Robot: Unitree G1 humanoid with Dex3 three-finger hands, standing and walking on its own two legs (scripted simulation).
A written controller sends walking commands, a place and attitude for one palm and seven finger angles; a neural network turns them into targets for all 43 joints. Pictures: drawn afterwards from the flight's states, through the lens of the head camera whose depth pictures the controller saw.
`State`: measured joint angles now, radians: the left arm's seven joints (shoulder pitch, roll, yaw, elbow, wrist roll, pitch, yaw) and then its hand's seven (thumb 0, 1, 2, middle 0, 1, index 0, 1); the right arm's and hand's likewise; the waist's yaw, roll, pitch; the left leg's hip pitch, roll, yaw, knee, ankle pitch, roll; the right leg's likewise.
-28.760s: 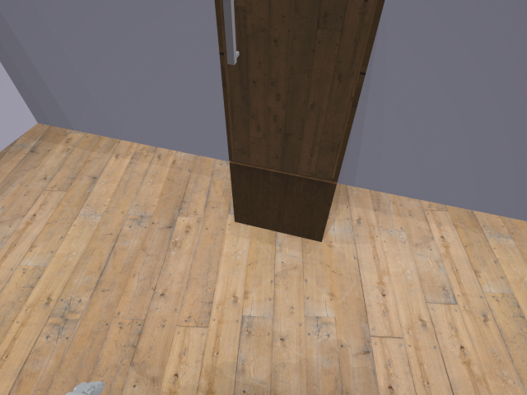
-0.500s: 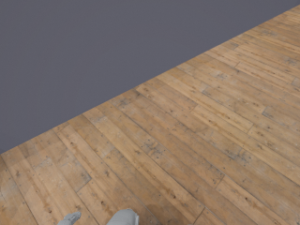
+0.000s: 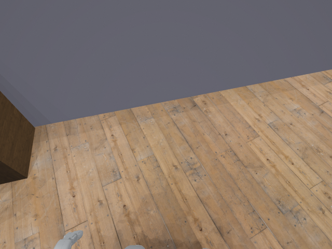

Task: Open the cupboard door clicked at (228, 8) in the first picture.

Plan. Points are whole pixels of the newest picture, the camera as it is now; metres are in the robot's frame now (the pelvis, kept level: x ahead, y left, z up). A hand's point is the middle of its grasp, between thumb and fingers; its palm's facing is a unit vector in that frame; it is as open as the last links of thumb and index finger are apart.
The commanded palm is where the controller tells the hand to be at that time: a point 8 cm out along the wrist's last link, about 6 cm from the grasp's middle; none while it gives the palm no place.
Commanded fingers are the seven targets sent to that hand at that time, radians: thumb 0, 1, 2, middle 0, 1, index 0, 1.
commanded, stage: turn to face it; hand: left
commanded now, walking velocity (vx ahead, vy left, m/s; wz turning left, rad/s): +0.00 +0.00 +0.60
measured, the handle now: out of the picture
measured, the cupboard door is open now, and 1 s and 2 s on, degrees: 45 45 45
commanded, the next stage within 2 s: take the last steps up to it in 1.64 s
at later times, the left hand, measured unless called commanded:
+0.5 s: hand out of the picture +0.01 +0.22 -0.17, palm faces +0.35 -0.90 -0.25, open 7.4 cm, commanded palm none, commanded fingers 0.00 0.90 0.90 -0.20 -0.30 -0.20 -0.30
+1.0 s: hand out of the picture -0.06 +0.17 -0.18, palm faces +0.62 -0.75 -0.22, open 7.4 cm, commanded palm none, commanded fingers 0.00 0.90 0.90 -0.20 -0.30 -0.20 -0.30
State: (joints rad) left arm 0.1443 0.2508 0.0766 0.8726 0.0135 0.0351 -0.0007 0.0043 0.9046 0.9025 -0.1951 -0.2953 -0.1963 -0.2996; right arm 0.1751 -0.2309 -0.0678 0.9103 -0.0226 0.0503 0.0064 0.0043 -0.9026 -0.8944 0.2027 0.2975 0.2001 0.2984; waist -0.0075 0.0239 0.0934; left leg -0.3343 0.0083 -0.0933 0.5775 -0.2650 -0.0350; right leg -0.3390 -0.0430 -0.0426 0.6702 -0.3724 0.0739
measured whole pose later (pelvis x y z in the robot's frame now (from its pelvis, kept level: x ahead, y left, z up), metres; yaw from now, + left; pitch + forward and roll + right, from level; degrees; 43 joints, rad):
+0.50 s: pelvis +0.01 -0.01 +0.00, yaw +19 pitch +1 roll +0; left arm 0.15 0.25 0.08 0.91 0.01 0.06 0.00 0.01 0.90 0.90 -0.20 -0.30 -0.20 -0.30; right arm 0.15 -0.22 -0.06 0.90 -0.02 0.03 0.00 0.00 -0.90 -0.89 0.20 0.30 0.20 0.30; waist 0.00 -0.02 0.12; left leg -0.31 0.00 -0.02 0.56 -0.27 0.00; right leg -0.46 -0.08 -0.04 1.03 -0.48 0.09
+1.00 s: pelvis +0.02 -0.02 -0.01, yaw +38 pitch +1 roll +1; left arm 0.21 0.24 0.07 0.91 0.02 0.05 0.01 0.00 0.90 0.90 -0.20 -0.30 -0.20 -0.30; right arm 0.10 -0.23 -0.06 0.89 -0.02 0.03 0.03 0.01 -0.91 -0.89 0.20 0.30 0.20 0.30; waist 0.01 -0.06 0.11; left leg -0.33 0.00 0.06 0.64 -0.31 0.04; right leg -0.37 -0.15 -0.13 0.93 -0.54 0.08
